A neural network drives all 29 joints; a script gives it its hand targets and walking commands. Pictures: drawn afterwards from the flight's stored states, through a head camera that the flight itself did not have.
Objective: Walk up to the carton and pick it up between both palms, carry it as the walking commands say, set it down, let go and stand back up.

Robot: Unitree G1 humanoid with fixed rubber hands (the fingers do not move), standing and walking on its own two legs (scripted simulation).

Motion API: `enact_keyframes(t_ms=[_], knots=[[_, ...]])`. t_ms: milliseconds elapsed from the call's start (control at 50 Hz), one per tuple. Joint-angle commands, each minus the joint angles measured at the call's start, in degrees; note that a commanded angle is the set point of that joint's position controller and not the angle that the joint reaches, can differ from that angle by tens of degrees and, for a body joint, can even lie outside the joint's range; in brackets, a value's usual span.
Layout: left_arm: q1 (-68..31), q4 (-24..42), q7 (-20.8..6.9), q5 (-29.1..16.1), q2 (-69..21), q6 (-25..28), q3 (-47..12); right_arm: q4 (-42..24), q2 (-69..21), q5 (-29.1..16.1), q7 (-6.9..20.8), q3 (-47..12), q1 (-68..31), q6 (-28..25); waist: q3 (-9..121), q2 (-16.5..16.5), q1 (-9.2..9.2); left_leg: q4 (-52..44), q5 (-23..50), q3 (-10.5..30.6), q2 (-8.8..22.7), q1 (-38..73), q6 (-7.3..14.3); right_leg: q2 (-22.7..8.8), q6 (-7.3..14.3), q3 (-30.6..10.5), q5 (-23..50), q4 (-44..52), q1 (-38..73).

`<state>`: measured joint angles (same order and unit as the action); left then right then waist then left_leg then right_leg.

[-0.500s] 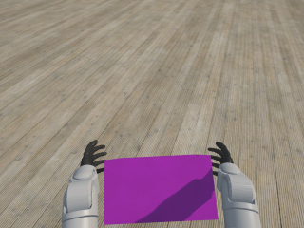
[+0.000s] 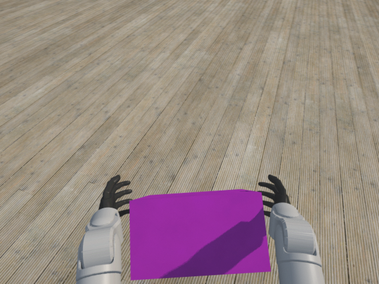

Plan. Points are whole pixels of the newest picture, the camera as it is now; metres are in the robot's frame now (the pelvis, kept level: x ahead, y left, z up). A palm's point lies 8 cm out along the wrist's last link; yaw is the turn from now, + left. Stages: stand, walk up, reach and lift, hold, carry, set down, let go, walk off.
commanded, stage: carry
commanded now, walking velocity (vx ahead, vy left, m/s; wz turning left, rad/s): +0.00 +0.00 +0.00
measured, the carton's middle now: (197, 225) +0.28 -0.01 -0.08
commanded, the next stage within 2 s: none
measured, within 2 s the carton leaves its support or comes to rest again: neither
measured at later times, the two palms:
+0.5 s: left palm (84, 218) +0.23 +0.20 +0.07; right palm (268, 201) +0.26 -0.15 +0.06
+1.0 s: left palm out of the picture +0.11 +0.38 +0.05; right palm (168, 223) +0.23 +0.05 +0.04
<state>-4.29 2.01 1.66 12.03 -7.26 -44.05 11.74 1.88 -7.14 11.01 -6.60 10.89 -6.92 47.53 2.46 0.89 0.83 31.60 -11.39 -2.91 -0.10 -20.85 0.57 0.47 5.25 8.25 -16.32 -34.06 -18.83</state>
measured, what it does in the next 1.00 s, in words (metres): steps to the left, turning left: left foot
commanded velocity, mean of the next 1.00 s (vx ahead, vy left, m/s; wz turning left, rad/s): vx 0.00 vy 0.10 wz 0.34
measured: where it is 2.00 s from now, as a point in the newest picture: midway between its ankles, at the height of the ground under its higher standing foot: outside the picture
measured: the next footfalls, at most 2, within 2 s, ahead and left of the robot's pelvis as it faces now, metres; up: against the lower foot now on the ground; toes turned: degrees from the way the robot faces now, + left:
left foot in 0.74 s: -0.03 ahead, +0.24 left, +0.00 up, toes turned +13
right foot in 1.02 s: +0.00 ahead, +0.02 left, +0.00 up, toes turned +24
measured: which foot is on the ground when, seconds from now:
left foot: down 0.00-0.30, up 0.32-0.72, down 0.74-1.00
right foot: down 0.00-0.76, up 0.78-1.00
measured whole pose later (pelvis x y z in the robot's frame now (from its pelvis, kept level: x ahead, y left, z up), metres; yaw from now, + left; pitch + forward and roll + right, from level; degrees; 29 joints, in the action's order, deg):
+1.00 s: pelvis -0.08 +0.12 -0.02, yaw +19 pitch +5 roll +1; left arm -6.3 29.2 7.3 4.6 -7.4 -65.9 10.0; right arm -23.2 -7.5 7.5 -6.0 10.7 -7.7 65.8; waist -3.6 2.5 -2.4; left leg 40.0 -15.7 -8.2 -0.4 -29.6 3.8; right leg -4.4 -3.2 2.6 -29.9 -52.1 -29.6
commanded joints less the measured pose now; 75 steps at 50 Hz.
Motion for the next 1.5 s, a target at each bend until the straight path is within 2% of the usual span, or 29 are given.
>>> enact_keyframes(t_ms=[0, 40, 60, 140, 200, 240, 260, 300, 400, 420, 460, 520, 640, 680, 700, 720, 740, 820, 880, 960, 980, 1020, 1040, 1120, 1160, 1260, 1340, 1400, 1480], knots=[[-30.42, 7.92, -16.65, -20.58, -51.57, 1.31, -46.72, -12.19, -50.71, -20.07, 21.23, -42.96, -34.59, -5.68, 24.17, -0.94, 0.41, -2.79, 10.25, 7.86, 7.81, 8.17, 2.58, -9.24, -0.11, -11.04, 9.79, 5.61, 8.48], [-25.89, -2.8, -16.59, -18.39, -50.18, 0.5, -43.11, -7.82, -48.38, -17.88, 20.89, -40.67, -33.35, -5.28, 20.78, -2.24, 0.46, -3.33, 5.6, 7.53, 8.07, 6.45, 2.77, -9.47, 0.17, -12.45, 7.93, 7.35, 7.04], [-29.34, 5.63, -16.21, -19.39, -48.28, 1.5, -43.78, -12.23, -47.32, -19.1, 21.1, -41.33, -35.33, -5.54, 20.73, -0.94, 0.11, -2.71, 6.34, 7.46, 8.05, 6.9, 2.64, -9.82, -0.56, -11.88, 9.59, 8.12, 5.7], [-25.64, -1.09, -16.69, -19.6, -51.92, 1.71, -44.34, -7.76, -48.53, -19.06, 21.28, -42.9, -33.17, -5.81, 16.46, 2.43, 0.38, -2.87, 7.94, 8.15, 8.37, 4.76, 2.17, -9.59, -0.07, -11.89, 7.49, 7.64, 5.78], [-32.14, 8.1, -16.07, -20.87, -48.87, 0.89, -44.26, -14.94, -47.49, -20.71, 21.41, -42.65, -37.36, -4.79, 21.0, -0.15, -0.16, -4.86, 4.64, 8.05, 8.16, 5.15, 2.69, -8.93, -0.91, -10.61, 7.3, 7.28, 8.36], [-32.89, 8.89, -15.33, -19.52, -46.43, -0.07, -42.9, -17.56, -46.53, -20.18, 21.21, -42.02, -41.09, -3.85, 20.47, 2.62, -1.53, 3.29, -1.27, 5.97, 3.21, -5.05, 1.31, -16.33, 1.4, -17.61, 4.83, 10.09, 13.41], [-27.1, 3.87, -14.96, -20.06, -47.01, -1.34, -42.29, -15.53, -47.0, -20.89, 20.56, -42.38, -39.58, -2.35, 20.78, 10.63, -2.76, 14.03, -11.61, 2.58, -0.01, -12.23, 0.81, -24.0, 4.91, -23.85, 6.52, 14.74, 16.05], [-25.27, 8.29, -13.84, -20.84, -46.64, -3.77, -41.79, -23.57, -45.81, -24.42, 20.37, -44.66, -39.83, 0.15, 17.18, 3.9, -2.53, 22.83, -17.22, 2.66, 2.99, -17.83, 0.03, -28.34, 9.44, -24.0, 11.17, 14.87, 16.14], [-29.42, 21.81, -11.74, -26.36, -47.14, -13.37, -47.01, -29.46, -47.44, -32.38, 20.22, -49.01, -37.53, 11.65, 19.01, 0.06, -2.56, 31.08, -12.62, 2.53, 4.36, -22.95, -1.86, -31.26, 7.53, -20.58, 29.24, 10.74, 21.01], [-29.02, 25.52, -11.72, -27.63, -46.21, -15.05, -49.12, -29.56, -45.76, -30.89, 19.7, -48.86, -31.1, 14.1, 21.42, 6.2, -2.04, 31.31, -11.58, 3.29, 5.16, -22.24, -1.61, -29.9, 6.62, -18.24, 28.17, 9.31, 22.81], [-27.66, 25.94, -11.81, -29.05, -47.45, -18.14, -49.77, -31.0, -45.3, -32.24, 19.94, -47.71, -32.13, 16.98, 19.2, 5.78, -2.75, 28.73, -10.69, -0.6, 4.61, -20.05, -2.0, -29.6, 4.7, -11.98, 33.78, 7.73, 18.78], [-27.27, 23.64, -12.63, -29.87, -46.03, -21.35, -46.97, -28.47, -46.68, -32.77, 19.31, -47.61, -33.0, 20.04, 19.35, 15.49, -2.19, 29.84, -9.47, -1.61, 4.67, -17.72, -1.71, -30.43, 2.86, -7.83, 30.78, 8.65, 17.69], [-29.69, 22.01, -14.56, -32.22, -47.96, -23.01, -46.35, -32.27, -45.81, -31.56, 17.88, -45.15, -36.87, 20.56, 20.23, 22.26, -2.1, 8.54, -12.13, -7.93, -0.22, -2.49, -1.17, -23.35, -3.68, 2.54, 24.18, 2.41, 11.64], [-32.88, 27.37, -14.62, -32.67, -45.85, -22.87, -47.2, -28.46, -48.46, -31.44, 17.82, -45.28, -34.86, 20.71, 23.42, 11.7, -0.81, -6.75, -5.83, -4.44, 0.64, 6.36, -0.54, -20.67, -5.96, 4.49, 14.65, -10.28, 6.31], [-34.22, 28.68, -14.52, -32.82, -46.18, -22.97, -48.13, -27.7, -48.05, -30.9, 17.97, -44.59, -31.99, 20.24, 23.72, -1.8, 0.03, -10.1, 4.89, 4.31, 9.38, 12.83, 1.42, -16.81, -7.25, 3.59, -1.72, -17.14, -3.57], [-37.06, 27.78, -14.9, -34.11, -49.27, -23.0, -49.89, -27.39, -48.7, -30.47, 17.82, -43.33, -33.12, 19.86, 22.54, -23.41, -0.82, -7.66, 44.54, 23.52, 24.39, 18.83, 6.81, -9.06, -11.21, 4.71, -22.29, -28.62, -18.07], [-34.55, 26.44, -14.78, -33.36, -49.42, -23.26, -49.27, -28.21, -48.42, -29.35, 18.05, -42.8, -30.16, 20.1, 21.08, -19.07, -1.09, -5.03, 51.94, 20.38, 21.78, 17.97, 9.12, -10.11, -10.4, -3.87, -19.97, -35.22, -18.56], [-32.28, 31.52, -15.28, -36.41, -53.67, -21.93, -54.65, -33.55, -48.61, -27.78, 17.63, -43.92, -28.08, 18.35, 29.91, -10.74, 0.54, 1.83, 50.89, 11.64, 16.75, 28.4, 9.04, -8.5, -8.98, -7.64, -13.65, -34.56, -21.71], [-34.92, 35.25, -14.54, -36.68, -52.45, -21.36, -55.32, -34.54, -49.78, -28.82, 17.44, -44.81, -28.83, 17.62, 31.72, -10.32, 0.49, 1.89, 50.59, 14.06, 18.69, 31.21, 11.58, -7.46, -9.12, -8.47, -14.7, -23.34, -20.2], [-28.88, 32.43, -14.77, -34.81, -50.96, -22.34, -54.09, -36.96, -48.99, -28.61, 16.83, -46.79, -28.34, 17.79, 29.9, -12.58, -0.82, 0.76, 33.87, 11.82, 15.69, 19.71, 9.86, -3.93, -7.39, -6.84, -6.16, 4.26, -2.54], [-29.91, 34.49, -14.59, -35.27, -51.78, -21.99, -54.76, -36.85, -50.46, -28.56, 17.12, -47.47, -28.47, 17.74, 31.52, -7.8, -1.51, 0.35, 25.89, 11.34, 14.64, 11.3, 7.95, -4.68, -6.44, -7.68, 3.8, 10.91, 8.94], [-24.82, 29.32, -14.9, -33.67, -50.61, -21.53, -52.83, -40.15, -49.87, -29.48, 17.59, -49.01, -30.86, 17.84, 32.97, 13.34, -0.79, 5.23, 6.81, 4.02, 7.3, -0.79, 2.98, -21.25, -1.12, -23.0, 31.13, 8.06, 23.1], [-21.72, 25.38, -14.73, -30.08, -49.34, -20.89, -49.86, -40.19, -48.39, -30.43, 18.29, -50.07, -33.88, 17.9, 30.74, 16.91, -0.03, 1.23, -1.5, 2.89, 3.9, 0.4, 2.62, -20.77, 1.6, -19.91, 40.71, 4.15, 18.89], [-29.04, 22.15, -14.21, -28.85, -49.94, -20.67, -47.9, -36.17, -47.26, -31.65, 20.1, -49.92, -38.64, 17.9, 26.42, 1.74, -1.69, -7.0, 10.75, 8.75, 11.9, 7.02, 5.8, -7.17, -7.21, -6.96, 4.77, 4.71, 12.9], [-29.42, 23.9, -13.95, -29.18, -49.52, -20.3, -48.59, -33.32, -47.43, -31.99, 20.63, -48.25, -37.25, 18.61, 22.93, 2.01, -1.94, -13.43, -4.03, 11.88, 13.29, 4.3, 5.11, -5.41, -6.83, -5.96, -5.16, 3.61, 10.67], [-33.87, 16.09, -14.82, -27.86, -53.91, -21.23, -50.66, -23.25, -46.27, -28.37, 22.04, -41.93, -34.64, 18.67, 16.67, -13.54, -0.45, -22.66, -24.75, 15.22, 13.48, 3.42, 3.18, -3.76, -5.75, -6.33, -7.84, 0.93, 4.48], [-37.16, 13.32, -15.2, -30.03, -52.89, -22.62, -49.53, -19.44, -47.63, -29.09, 21.38, -41.47, -36.04, 19.94, 14.88, -4.33, -1.01, -19.57, -9.92, 9.32, 12.29, 6.36, 3.41, -4.44, -5.44, -4.74, -4.54, 6.02, 4.17], [-38.9, 10.93, -15.88, -29.81, -53.56, -22.98, -48.3, -16.37, -48.25, -27.76, 21.46, -41.76, -37.17, 20.0, 13.59, -5.48, -0.18, -24.59, -23.07, 13.51, 14.57, 3.5, 3.3, -3.12, -5.58, -4.02, -8.49, 3.09, 3.87], [-39.22, 14.15, -16.14, -32.33, -56.04, -22.15, -49.48, -25.28, -48.66, -30.52, 20.58, -43.36, -42.26, 18.58, 17.58, -4.14, -1.25, -21.98, -15.58, 9.79, 12.39, 8.36, 3.02, -3.22, -5.34, -4.18, -5.08, 6.57, 4.54]])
